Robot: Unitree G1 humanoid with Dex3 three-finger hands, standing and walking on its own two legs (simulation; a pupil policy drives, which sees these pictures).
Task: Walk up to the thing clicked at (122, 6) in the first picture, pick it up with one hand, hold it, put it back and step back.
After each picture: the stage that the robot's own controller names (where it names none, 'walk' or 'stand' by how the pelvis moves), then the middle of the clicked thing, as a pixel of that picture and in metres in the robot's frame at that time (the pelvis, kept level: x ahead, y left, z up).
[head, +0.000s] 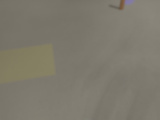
stand; (122, 1) +2.28 -0.62 -0.65
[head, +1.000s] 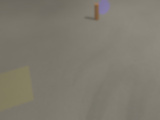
walk; (96, 12) +2.20 -0.11 -0.62
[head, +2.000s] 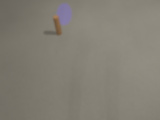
walk; (57, 25) +1.59 +0.35 -0.65
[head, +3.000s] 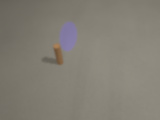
walk; (58, 54) +1.11 +0.32 -0.65
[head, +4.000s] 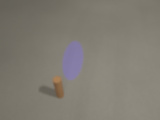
walk; (58, 87) +0.73 +0.25 -0.63
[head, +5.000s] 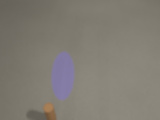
walk; (50, 114) +0.49 +0.22 -0.64
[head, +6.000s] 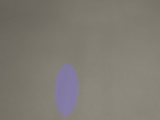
stand; out of the picture +0.39 +0.23 -0.65
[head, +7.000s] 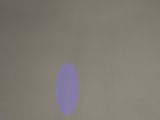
stand; out of the picture +0.39 +0.23 -0.66
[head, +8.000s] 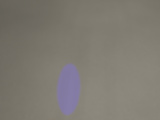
stand; out of the picture +0.41 +0.23 -0.66
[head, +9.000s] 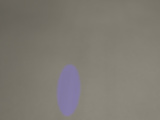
stand; out of the picture +0.40 +0.23 -0.66
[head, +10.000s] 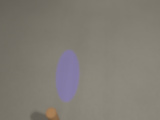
go down; (53, 118) +0.42 +0.22 -0.65
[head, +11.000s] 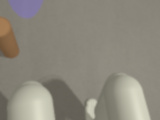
go down; (6, 41) +0.50 +0.25 -0.23
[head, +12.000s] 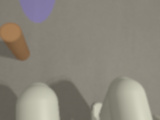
close in; (17, 45) +0.49 +0.24 -0.24
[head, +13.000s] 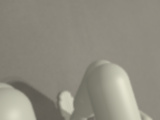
close in; out of the picture +0.48 +0.30 -0.16
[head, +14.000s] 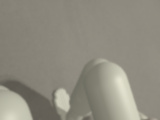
lift; out of the picture +0.46 +0.30 -0.17
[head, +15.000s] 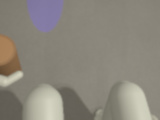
lift; (6, 64) +0.37 +0.26 -0.04
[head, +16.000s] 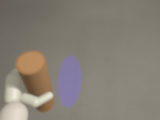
hold; (39, 86) +0.32 +0.16 +0.08
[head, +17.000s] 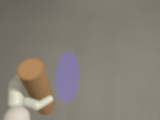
hold; (40, 91) +0.32 +0.16 +0.03
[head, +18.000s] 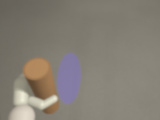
hold; (44, 90) +0.32 +0.15 +0.03
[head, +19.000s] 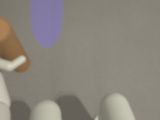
crouch; (11, 51) +0.44 +0.21 -0.04
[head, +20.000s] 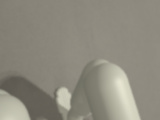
lower; out of the picture +0.47 +0.29 -0.18
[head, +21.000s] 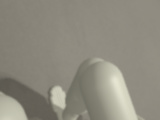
lower; out of the picture +0.48 +0.30 -0.17
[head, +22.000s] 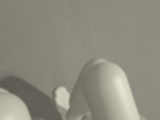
lower; out of the picture +0.47 +0.30 -0.17
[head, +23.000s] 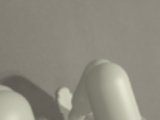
lower; out of the picture +0.46 +0.29 -0.17
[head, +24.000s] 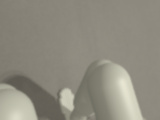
loosen; out of the picture +0.45 +0.26 -0.17
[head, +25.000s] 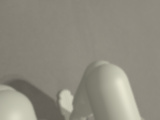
withdraw; out of the picture +0.46 +0.26 -0.17
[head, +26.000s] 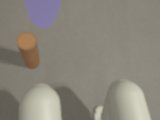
walk; (30, 53) +0.48 +0.22 -0.24
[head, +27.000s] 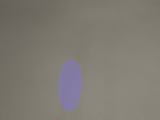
stand; out of the picture +0.40 +0.18 -0.59
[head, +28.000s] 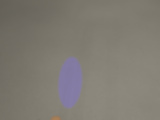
stand; out of the picture +0.41 +0.19 -0.60
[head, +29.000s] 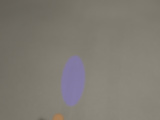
stand; out of the picture +0.41 +0.18 -0.61
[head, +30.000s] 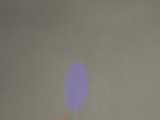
walk; out of the picture +0.43 +0.18 -0.65
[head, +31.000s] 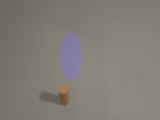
walk; (64, 95) +0.53 +0.13 -0.63
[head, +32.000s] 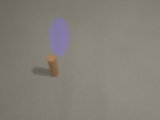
walk; (53, 66) +0.80 +0.25 -0.63
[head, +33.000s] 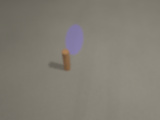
stand; (66, 60) +1.04 +0.19 -0.64
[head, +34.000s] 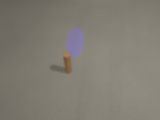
stand; (67, 63) +1.05 +0.18 -0.66
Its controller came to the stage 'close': yes
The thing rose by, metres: 0.69
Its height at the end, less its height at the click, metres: +0.00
